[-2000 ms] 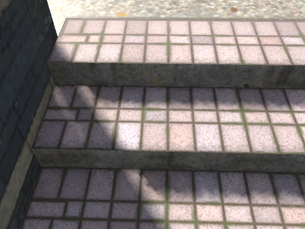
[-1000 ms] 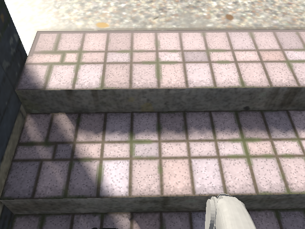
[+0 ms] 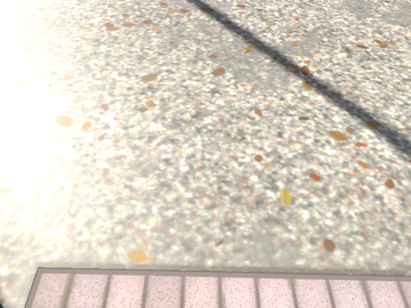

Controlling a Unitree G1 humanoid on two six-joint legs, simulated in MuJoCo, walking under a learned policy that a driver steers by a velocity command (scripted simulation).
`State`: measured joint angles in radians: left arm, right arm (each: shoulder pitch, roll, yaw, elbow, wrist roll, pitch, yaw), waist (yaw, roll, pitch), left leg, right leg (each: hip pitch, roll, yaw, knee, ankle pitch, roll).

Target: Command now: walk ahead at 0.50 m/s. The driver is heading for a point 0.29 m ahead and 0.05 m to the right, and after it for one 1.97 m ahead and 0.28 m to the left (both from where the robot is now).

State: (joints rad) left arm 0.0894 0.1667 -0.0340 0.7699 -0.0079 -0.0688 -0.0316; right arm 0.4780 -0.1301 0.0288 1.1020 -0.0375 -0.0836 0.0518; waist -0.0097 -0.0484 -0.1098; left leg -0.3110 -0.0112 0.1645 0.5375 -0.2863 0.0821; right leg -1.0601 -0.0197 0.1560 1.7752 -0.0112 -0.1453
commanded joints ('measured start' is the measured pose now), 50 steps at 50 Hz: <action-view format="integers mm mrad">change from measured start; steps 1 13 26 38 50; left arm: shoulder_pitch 124 -272 180 376 323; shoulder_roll -70 -62 -36 170 100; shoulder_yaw -31 -68 21 71 61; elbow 23 -211 207 231 102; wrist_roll -8 -13 36 15 22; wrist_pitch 31 -30 -50 -42 -66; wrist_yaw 11 -35 -46 47 34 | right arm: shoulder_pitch -1 148 -110 -553 -92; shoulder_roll -54 -156 -5 -107 -364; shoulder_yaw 6 -21 -5 -44 -162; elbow -33 -24 -293 -391 -331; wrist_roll -2 52 64 69 44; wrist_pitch -10 34 20 8 14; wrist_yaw -19 -92 -30 -15 -22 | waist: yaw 52 -3 -92 90 -63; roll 133 149 29 -7 271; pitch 134 137 108 127 -279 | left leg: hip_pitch -44 214 -559 -630 733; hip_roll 208 272 14 129 387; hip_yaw -233 -148 -379 -163 -960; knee -234 -467 1231 220 -203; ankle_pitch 92 884 218 373 163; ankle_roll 98 111 147 -32 391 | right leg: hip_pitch -205 209 639 1156 373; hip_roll -19 -39 -156 -251 91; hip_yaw -84 -415 -81 -142 -176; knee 225 -536 -1431 -1641 -357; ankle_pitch -28 -293 -161 53 -508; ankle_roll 73 60 28 -23 158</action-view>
